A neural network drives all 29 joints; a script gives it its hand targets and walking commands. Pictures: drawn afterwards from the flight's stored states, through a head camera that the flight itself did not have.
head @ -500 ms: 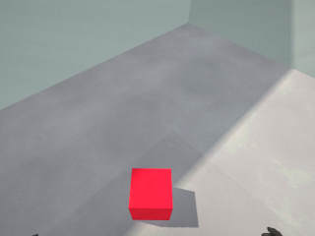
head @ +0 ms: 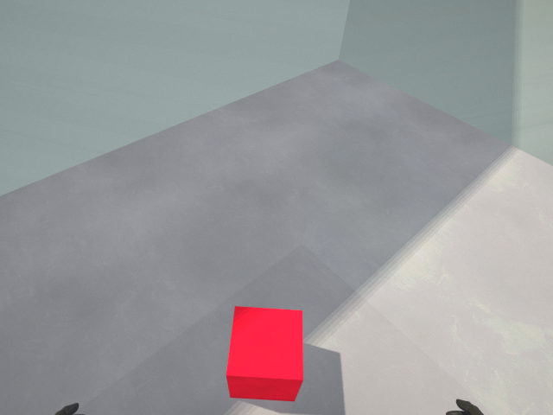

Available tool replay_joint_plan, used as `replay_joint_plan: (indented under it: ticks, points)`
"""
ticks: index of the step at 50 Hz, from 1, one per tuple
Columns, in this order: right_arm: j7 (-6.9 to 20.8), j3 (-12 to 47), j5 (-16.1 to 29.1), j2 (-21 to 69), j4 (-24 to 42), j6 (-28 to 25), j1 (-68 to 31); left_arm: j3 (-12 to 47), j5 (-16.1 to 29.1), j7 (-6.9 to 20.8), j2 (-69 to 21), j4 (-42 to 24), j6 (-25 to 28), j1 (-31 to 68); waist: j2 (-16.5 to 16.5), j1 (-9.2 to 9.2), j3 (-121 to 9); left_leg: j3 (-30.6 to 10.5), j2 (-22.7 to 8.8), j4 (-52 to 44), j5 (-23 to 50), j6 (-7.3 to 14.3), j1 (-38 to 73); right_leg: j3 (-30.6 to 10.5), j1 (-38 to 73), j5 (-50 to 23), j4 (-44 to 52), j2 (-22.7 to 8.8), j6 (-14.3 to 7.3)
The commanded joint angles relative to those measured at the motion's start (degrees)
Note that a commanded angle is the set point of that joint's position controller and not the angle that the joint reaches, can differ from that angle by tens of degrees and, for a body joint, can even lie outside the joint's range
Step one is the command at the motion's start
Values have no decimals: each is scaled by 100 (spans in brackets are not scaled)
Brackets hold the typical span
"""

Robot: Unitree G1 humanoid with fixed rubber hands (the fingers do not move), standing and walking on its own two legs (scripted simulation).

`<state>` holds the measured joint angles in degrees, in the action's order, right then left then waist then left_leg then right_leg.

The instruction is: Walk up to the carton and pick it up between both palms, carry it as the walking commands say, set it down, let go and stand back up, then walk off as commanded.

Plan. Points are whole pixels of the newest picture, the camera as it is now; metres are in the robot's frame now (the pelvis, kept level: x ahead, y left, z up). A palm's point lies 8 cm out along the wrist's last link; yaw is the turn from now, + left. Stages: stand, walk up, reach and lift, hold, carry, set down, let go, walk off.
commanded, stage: walk up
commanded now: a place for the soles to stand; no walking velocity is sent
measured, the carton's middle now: (265, 355) +0.42 -0.01 -0.63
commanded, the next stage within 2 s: reach and lift in 1.52 s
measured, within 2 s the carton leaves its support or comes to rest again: neither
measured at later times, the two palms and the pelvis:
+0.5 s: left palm out of the picture +0.06 +0.36 -0.09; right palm out of the picture +0.08 -0.30 -0.10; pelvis -0.02 +0.02 +0.00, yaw +3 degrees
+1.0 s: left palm out of the picture +0.07 +0.34 -0.09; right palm out of the picture +0.14 -0.27 -0.08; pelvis -0.01 +0.02 +0.02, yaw +3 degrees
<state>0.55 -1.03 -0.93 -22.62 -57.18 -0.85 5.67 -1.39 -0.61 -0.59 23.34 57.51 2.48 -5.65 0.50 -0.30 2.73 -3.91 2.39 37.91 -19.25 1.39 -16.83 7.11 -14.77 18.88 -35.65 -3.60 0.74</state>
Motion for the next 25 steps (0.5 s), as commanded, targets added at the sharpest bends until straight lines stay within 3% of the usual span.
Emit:
replay_joint_plan:
  ticks: [1,2,3,7,9,11,12,13,14,15,16,17,18,20,22,23,24,25]
  points:
    - [-22,-255,4,-1215,255,-75,-311,-296,-12,-39,1196,-238,98,360,-205,-7,-526,-864,-649,-899,1511,297,-128,-722,506,-536,898,-511,-381]
    - [5,-315,-62,-1362,353,3,-359,-384,41,-96,1397,-210,87,231,-356,-56,-357,-813,-570,-664,1953,299,-373,-765,574,-1050,759,-583,-418]
    - [10,-319,-46,-1302,411,41,-366,-412,41,-118,1444,-191,81,80,-159,-87,-475,-705,-514,-459,2047,274,-393,-908,720,-1249,792,-747,-519]
    - [39,-362,-25,-1183,412,132,-87,-511,-7,-169,1644,-262,35,71,465,-40,-598,-230,-287,304,1321,116,-291,-1290,686,-1687,981,-1499,-1058]
    - [71,-436,-55,-1237,453,154,155,-531,-32,-181,1633,-376,5,235,624,32,-533,-188,-281,611,669,147,-117,-1306,308,-1725,844,-1646,-1165]
    - [100,-484,-71,-1303,488,156,372,-524,-22,-166,1573,-481,-29,365,586,135,-401,-360,-300,340,727,235,47,-1101,-103,-1203,564,-1433,-975]
    - [114,-522,-103,-1412,520,151,408,-505,2,-160,1491,-533,-62,448,157,165,-294,-729,-424,-175,1141,310,49,-811,-308,-736,166,-1068,-739]
    - [106,-568,-136,-1622,590,135,366,-467,74,-155,1293,-573,-113,510,-708,234,-189,-1835,-895,-1160,1306,569,16,-341,-651,119,-799,-268,-380]
    - [90,-611,-135,-1867,687,128,279,-388,118,-181,1099,-626,-186,558,-1395,353,5,-3091,-1433,-2059,875,936,-60,-343,-1091,1513,-1476,428,-207]
    - [65,-650,-178,-1917,754,109,250,-408,96,-213,1191,-597,-232,474,-1325,369,73,-3605,-1611,-2325,149,1212,-171,-853,-1204,1933,-2158,356,-174]
    - [24,-656,-190,-1849,839,111,149,-432,94,-203,1243,-541,-233,308,-1133,282,175,-3461,-1558,-2307,-137,1249,-227,-1035,-1310,1815,-2335,239,-196]
    - [-19,-631,-174,-1677,909,114,9,-446,92,-180,1301,-472,-198,127,-827,139,257,-2968,-1394,-2019,128,1162,-96,-1020,-1406,1557,-2257,108,-223]
    - [-43,-577,-170,-1500,953,115,-78,-441,90,-179,1294,-426,-148,-79,-861,63,121,-2422,-1258,-1705,721,1178,168,-939,-1399,1347,-1931,23,-232]
    - [-47,-504,-139,-1245,906,76,19,-425,75,-170,1182,-361,-77,-352,-730,39,-405,-2016,-1168,-1428,1655,1187,572,-769,-921,999,-1219,80,-167]
    - [-2,-478,-123,-1286,949,86,53,-448,55,-145,1117,-327,-22,-459,-528,-38,-778,-1796,-1121,-1247,1615,1029,504,-603,-17,649,-109,217,-166]
    - [15,-448,-90,-1240,972,112,-43,-427,24,-151,1018,-292,17,-647,-532,-167,-885,-1517,-1056,-1090,1339,869,131,-512,719,22,746,273,-205]
    - [18,-367,-52,-1032,966,118,-54,-422,-65,-176,1104,-326,65,-558,-278,-207,-835,-1312,-901,-870,1108,596,-297,-870,1191,-364,1198,114,-281]
    - [13,-278,40,-798,960,102,5,-463,-179,-203,1335,-373,107,-537,475,-194,-907,-1018,-496,-329,573,230,-852,-2156,1516,-168,1755,-782,-613]
